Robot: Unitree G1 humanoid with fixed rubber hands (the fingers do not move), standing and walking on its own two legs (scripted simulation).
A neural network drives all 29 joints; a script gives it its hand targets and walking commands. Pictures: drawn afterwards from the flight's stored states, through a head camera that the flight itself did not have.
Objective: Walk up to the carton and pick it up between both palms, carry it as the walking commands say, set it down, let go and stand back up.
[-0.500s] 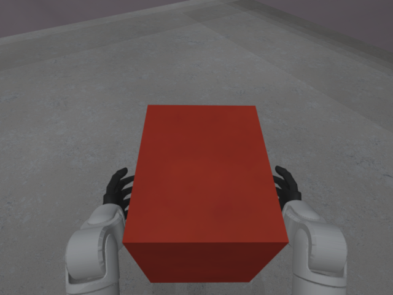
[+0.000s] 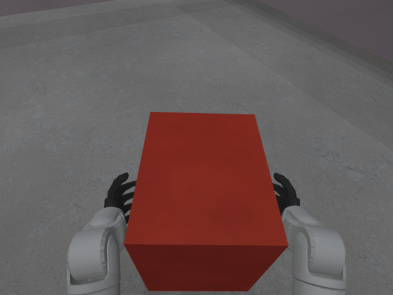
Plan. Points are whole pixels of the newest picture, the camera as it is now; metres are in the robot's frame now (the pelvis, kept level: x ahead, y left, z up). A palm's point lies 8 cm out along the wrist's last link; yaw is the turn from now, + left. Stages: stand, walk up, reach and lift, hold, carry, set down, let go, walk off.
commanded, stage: carry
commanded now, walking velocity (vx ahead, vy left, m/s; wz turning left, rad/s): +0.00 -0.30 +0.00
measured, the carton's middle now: (200, 204) +0.32 +0.01 +0.01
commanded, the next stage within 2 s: none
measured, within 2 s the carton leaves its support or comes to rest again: neither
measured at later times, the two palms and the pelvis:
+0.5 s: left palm (208, 253) +0.21 +0.00 +0.05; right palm out of the picture +0.21 -0.31 +0.07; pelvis -0.06 -0.16 +0.00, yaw +0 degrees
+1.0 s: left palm (326, 281) +0.17 -0.19 +0.06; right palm out of the picture +0.16 -0.50 +0.08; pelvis -0.11 -0.33 -0.02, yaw +1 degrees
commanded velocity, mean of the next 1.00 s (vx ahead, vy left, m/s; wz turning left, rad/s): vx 0.00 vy -0.30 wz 0.00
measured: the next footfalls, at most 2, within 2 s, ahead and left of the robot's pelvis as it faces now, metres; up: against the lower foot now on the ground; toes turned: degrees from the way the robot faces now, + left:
right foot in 0.06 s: +0.04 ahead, -0.21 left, +0.00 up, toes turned -8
left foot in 0.34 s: +0.01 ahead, -0.05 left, +0.00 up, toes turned +12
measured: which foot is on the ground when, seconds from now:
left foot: down 0.00-0.08, up 0.10-0.32, down 0.34-0.70, up 0.72-0.98, down 1.00-1.00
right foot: up 0.00-0.04, down 0.06-0.36, up 0.38-0.68, down 0.70-1.00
